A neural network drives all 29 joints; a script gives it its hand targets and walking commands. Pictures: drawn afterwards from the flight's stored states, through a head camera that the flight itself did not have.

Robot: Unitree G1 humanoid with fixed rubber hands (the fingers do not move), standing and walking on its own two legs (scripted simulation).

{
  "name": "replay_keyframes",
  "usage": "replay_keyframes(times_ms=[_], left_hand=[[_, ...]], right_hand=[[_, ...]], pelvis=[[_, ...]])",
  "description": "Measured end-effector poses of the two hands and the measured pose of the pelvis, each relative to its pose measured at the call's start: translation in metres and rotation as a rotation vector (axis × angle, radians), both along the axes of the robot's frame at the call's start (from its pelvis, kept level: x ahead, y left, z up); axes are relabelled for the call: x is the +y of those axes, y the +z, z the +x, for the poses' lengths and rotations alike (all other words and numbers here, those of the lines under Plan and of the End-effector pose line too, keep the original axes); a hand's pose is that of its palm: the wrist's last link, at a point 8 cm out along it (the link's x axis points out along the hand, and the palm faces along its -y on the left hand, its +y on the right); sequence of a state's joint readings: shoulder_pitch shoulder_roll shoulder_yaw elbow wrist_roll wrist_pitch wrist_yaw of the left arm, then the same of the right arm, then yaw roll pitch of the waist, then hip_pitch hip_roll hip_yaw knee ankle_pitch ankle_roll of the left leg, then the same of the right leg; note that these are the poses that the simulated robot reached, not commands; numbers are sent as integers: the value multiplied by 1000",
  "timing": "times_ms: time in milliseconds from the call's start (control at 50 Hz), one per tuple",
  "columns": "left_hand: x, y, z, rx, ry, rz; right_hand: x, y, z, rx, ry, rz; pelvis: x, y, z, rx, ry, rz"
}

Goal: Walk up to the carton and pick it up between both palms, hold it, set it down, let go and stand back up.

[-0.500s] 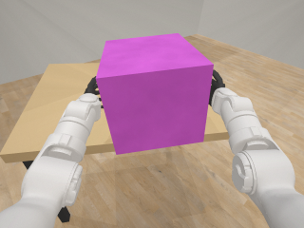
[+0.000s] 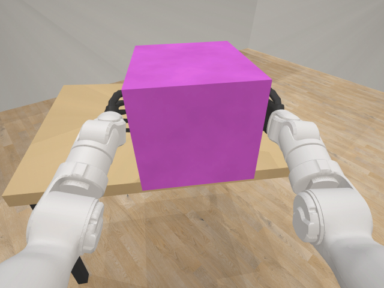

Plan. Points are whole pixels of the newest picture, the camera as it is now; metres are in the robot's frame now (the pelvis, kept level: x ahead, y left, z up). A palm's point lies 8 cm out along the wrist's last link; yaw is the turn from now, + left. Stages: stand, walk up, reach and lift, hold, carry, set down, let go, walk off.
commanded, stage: reach and lift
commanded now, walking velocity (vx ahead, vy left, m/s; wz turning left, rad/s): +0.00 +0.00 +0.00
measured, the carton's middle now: (189, 106) +0.50 +0.02 +0.19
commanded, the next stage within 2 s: hold in 0.48 s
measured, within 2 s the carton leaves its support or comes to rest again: neither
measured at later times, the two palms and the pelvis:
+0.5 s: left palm (107, 119) +0.41 +0.20 +0.21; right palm (269, 115) +0.42 -0.14 +0.23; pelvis +0.00 +0.01 +0.00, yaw +0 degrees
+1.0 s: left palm (105, 117) +0.40 +0.20 +0.21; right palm (270, 114) +0.41 -0.14 +0.23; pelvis +0.00 +0.01 +0.00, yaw +0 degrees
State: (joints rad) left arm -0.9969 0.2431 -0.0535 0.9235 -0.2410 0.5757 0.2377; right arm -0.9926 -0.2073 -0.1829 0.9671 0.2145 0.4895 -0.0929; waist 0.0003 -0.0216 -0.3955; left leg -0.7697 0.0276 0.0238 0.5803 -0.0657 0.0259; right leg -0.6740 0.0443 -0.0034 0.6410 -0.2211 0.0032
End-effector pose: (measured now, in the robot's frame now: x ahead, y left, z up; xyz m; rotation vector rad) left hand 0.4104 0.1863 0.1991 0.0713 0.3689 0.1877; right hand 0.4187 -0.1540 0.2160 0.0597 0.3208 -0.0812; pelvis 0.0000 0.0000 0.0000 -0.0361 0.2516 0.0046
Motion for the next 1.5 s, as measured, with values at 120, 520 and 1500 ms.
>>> replay_keyframes(times_ms=[120, 520, 1500], left_hand=[[2, -1, 1, 9, 0, -1], [10, 7, -2, 12, -4, 6], [11, 13, -3, 18, -4, 8]], right_hand=[[2, -1, 1, 8, 0, -2], [10, 10, -1, 7, 2, -8], [12, 15, -3, 5, 3, -11]], pelvis=[[1, 1, 1, 2, 0, -2], [6, 2, 1, -4, 0, -9], [7, 2, 1, -3, 0, -10]])
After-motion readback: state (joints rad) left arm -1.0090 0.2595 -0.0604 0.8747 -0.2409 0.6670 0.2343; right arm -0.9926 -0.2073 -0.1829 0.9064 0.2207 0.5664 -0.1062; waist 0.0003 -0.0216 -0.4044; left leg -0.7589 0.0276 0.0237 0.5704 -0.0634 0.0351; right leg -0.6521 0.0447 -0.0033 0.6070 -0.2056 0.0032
